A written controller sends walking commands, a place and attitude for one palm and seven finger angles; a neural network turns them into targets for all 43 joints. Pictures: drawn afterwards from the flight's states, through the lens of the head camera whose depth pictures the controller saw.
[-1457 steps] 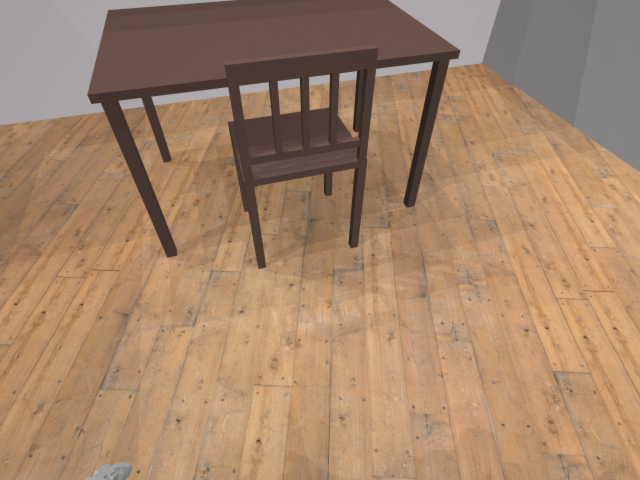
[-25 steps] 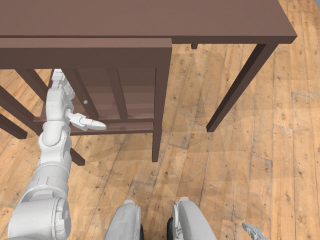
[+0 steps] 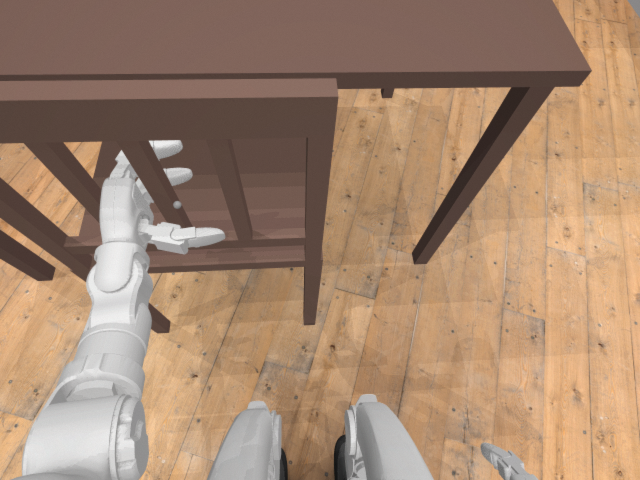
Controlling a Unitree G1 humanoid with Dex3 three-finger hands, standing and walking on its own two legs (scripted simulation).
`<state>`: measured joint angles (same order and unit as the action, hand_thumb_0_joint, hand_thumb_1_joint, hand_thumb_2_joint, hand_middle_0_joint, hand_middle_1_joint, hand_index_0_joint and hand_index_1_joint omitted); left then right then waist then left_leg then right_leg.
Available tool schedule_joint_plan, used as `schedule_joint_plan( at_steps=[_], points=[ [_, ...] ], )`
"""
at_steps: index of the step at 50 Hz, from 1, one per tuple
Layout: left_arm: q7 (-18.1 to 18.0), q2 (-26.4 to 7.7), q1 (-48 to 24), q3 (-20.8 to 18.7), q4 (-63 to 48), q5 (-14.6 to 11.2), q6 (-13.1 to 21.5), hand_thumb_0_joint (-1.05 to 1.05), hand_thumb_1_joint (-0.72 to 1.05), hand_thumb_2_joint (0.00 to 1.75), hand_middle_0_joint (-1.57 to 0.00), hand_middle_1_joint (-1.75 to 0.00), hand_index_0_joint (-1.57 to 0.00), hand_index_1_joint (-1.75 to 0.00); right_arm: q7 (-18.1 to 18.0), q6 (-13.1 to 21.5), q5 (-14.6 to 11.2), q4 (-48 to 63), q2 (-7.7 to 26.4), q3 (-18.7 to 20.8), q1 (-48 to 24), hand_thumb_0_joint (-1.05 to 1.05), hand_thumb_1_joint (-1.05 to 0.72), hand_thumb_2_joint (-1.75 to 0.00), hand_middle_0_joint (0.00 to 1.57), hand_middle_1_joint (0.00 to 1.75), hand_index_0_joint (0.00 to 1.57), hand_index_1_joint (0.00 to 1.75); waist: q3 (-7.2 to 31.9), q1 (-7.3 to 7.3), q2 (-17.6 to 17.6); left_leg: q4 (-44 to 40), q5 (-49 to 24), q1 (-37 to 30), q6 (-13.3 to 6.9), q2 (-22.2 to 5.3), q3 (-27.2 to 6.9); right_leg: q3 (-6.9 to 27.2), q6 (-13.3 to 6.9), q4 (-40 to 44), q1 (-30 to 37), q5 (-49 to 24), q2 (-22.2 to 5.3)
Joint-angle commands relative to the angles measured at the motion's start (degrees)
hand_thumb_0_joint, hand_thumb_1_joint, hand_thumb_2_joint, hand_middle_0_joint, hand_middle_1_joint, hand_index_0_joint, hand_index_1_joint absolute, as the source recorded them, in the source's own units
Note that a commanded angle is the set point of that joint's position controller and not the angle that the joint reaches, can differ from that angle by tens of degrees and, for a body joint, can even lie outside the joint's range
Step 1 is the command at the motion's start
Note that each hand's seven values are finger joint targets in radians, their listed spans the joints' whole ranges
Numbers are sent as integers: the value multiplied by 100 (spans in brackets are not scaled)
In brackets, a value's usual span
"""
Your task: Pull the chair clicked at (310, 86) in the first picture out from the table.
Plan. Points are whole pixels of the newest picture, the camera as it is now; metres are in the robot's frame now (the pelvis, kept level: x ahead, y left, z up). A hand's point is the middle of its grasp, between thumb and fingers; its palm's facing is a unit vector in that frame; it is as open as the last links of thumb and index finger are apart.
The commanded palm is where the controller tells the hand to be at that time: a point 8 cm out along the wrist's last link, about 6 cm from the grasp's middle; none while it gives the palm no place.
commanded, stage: hook a spindle and tug to test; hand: left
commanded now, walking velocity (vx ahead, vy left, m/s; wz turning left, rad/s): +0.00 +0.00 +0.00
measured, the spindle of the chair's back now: (164, 195) +0.47 +0.20 +0.01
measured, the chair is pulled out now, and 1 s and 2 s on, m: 0.00 0.02 0.12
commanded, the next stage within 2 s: step backward, pulling the chair out in 0.98 s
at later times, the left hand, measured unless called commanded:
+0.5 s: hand (176, 204) +0.44 +0.17 +0.03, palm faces +0.09 -0.99 -0.04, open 5.3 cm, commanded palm +0.40 +0.22 +0.03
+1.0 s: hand (174, 220) +0.42 +0.17 +0.03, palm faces +0.05 -1.00 -0.03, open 5.4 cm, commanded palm +0.37 +0.23 +0.03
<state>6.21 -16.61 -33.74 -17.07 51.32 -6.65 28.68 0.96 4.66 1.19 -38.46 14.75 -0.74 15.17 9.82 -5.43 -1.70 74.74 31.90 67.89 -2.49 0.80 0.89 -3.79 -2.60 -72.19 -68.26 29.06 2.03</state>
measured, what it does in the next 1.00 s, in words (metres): stands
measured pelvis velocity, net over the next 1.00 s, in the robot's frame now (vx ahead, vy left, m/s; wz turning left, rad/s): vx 0.02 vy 0.00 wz -0.01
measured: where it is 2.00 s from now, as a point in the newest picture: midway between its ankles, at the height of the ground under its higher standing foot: outside the picture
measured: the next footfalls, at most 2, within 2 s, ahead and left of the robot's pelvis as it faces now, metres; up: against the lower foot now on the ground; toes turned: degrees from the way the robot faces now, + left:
none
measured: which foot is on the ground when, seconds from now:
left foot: down 0.00-1.00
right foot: down 0.00-1.00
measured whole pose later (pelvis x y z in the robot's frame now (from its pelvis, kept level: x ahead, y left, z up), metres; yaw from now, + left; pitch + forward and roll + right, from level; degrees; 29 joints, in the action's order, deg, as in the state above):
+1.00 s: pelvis +0.02 +0.00 +0.01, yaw -1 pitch +25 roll -2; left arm 6.7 -14.1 -19.6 -13.9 35.9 -9.1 26.1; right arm 1.5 3.8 0.2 -36.0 13.9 0.1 13.4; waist 10.7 -4.1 -1.5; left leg 72.4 33.6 63.5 -2.6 0.4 1.5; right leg -2.8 -2.3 -70.0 -64.3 30.5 2.7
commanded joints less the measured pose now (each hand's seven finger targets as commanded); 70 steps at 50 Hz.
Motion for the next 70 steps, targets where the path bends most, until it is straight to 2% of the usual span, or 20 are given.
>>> schedule_joint_plan(
  at_steps=[1,4,14,19,22,32,39,42,45,48,52,53,54,55,57,58,60,62,65,70],
  points=[
    [17,-1073,-1905,-75,-1176,10,547,0,17,59,-50,-145,-50,-145,-77,190,-4,429,905,351,495,0,-90,-90,20,30,20,30,2590,-27,-140,-868,-1654,-1472,206,42,-336,414,98,874,1734,-1586,10],
    [72,-1010,-2074,12,-1225,5,534,0,34,66,-50,-145,-50,-145,-77,205,-17,412,927,377,524,0,-90,-90,20,30,20,30,2677,-47,-363,-901,-1679,-1725,239,22,-383,374,79,873,1562,-1510,6],
    [158,-974,-2100,49,-1102,-74,464,0,90,90,-50,-145,-50,-145,-99,219,-36,395,924,373,539,0,-90,-90,20,30,20,30,2680,-84,-198,-851,-1671,-1559,187,53,-332,433,104,917,1728,-1619,-2],
    [164,-857,-1754,137,-1346,-79,498,0,90,90,-50,-145,-50,-145,-69,209,-42,450,927,403,525,0,-90,-90,20,30,20,30,2898,23,-348,-884,-2008,-1857,241,34,-353,380,73,862,1749,-1824,8],
    [155,-829,-1537,144,-1340,-85,457,0,90,90,-50,-145,-50,-145,-50,177,-55,455,912,401,497,0,-90,-90,20,30,20,30,2704,12,-159,-914,-1905,-1738,223,27,-340,381,82,921,1825,-1791,14],
    [166,-785,-569,99,-1891,-147,408,0,90,90,-50,-145,-50,-145,-22,135,-76,614,845,407,383,0,-90,-90,20,30,20,30,2751,183,-135,-940,-2281,-1732,213,24,-239,435,93,919,2243,-2287,15],
    [160,-714,219,97,-2421,-212,340,0,90,90,-50,-145,-50,-145,-12,118,-93,698,817,437,339,0,-90,-90,20,30,20,30,2825,317,-237,-954,-3111,-2118,313,-44,-278,345,83,817,2228,-2717,23],
    [169,-613,549,113,-2417,-268,264,0,90,90,-50,-145,-50,-145,-2,102,-102,721,805,438,288,0,-90,-90,20,30,20,30,2578,300,-2,-972,-2954,-1942,297,-47,-269,332,103,869,2273,-2640,32],
    [151,-682,590,32,-2558,-261,280,0,90,90,-50,-145,-50,-145,-24,114,-99,746,787,434,242,0,-90,-90,20,30,20,30,2585,323,-15,-954,-2922,-1870,289,-35,-254,353,101,816,2309,-2702,25],
    [154,-515,704,189,-2779,-271,277,0,90,90,-50,-145,-50,-145,-18,138,-100,785,779,447,223,0,-90,-90,20,30,20,30,2643,349,-317,-930,-3300,-2184,357,-66,-300,303,85,767,2078,-2670,23],
    [154,-427,945,240,-2932,-312,236,0,90,90,-50,-145,-50,-145,-12,139,-103,780,751,460,200,0,-90,-90,20,30,20,30,2705,362,-187,-910,-3451,-2256,389,-84,-303,298,112,785,2142,-2763,27],
    [137,-509,874,194,-2860,-293,221,0,90,90,-50,-145,-50,-145,-25,140,-101,770,776,458,222,0,-90,-90,20,30,20,30,2636,305,7,-891,-3352,-2125,360,-83,-322,301,111,764,2147,-2744,34],
    [107,-511,229,296,-3246,-289,270,0,90,90,-50,-145,-50,-145,-41,155,-100,744,758,440,176,0,-90,-90,20,30,20,30,2773,239,-224,-908,-3210,-2212,362,-74,-324,328,122,776,2135,-2687,12],
    [-624,-2524,-1036,-297,-3902,494,-444,0,90,90,-50,-145,-50,-145,-266,-376,-360,1109,929,480,367,0,-90,-90,20,30,20,30,3617,310,-390,-1947,-2558,-3944,144,-112,-138,1063,62,1987,3919,-2656,-370],
    [-1044,-1418,-622,432,-3805,479,-1162,0,90,90,-50,-145,-50,-145,-532,-566,-414,1265,735,435,479,0,-90,-90,20,30,20,30,2836,80,-501,-2360,-2689,-4089,88,-71,-187,793,119,2334,3940,-3420,-411],
    [-1124,-1292,-298,439,-3430,480,-1424,0,90,90,-50,-145,-50,-145,-608,-636,-426,1269,793,421,332,0,-90,-90,20,30,20,30,2675,93,-621,-2444,-2944,-4024,102,-188,-285,772,140,2302,3692,-3437,-436],
    [-1209,-760,408,915,-2340,590,-1837,0,90,90,-50,-145,-50,-145,-680,-865,-470,1113,740,325,308,0,-90,-90,20,30,20,30,1740,58,-78,-2788,-2479,-3657,59,-306,-420,756,232,2563,3735,-3110,-455],
    [-1298,-711,272,984,-1866,589,-1966,0,90,90,-50,-145,-50,-145,-769,-992,-452,1011,791,286,339,0,-90,-90,20,30,20,30,1546,18,103,-3105,-2886,-3849,37,-464,-568,646,300,2710,3870,-3404,-444],
    [-1358,-763,-47,940,-1531,606,-1844,0,90,90,-50,-145,-50,-145,-822,-1038,-384,879,793,308,350,0,-90,-90,20,30,20,30,1676,69,-467,-3308,-4342,-4538,85,-655,-644,643,358,2958,3928,-3801,-415],
    [-1264,-563,-31,1109,-1226,582,-1703,0,90,90,-50,-145,-50,-145,-746,-1067,-290,704,725,366,284,0,-90,-90,20,30,20,30,1668,189,-1416,-3674,-6338,-5861,136,-1055,-933,586,348,3170,3518,-2276,-208]
  ],
)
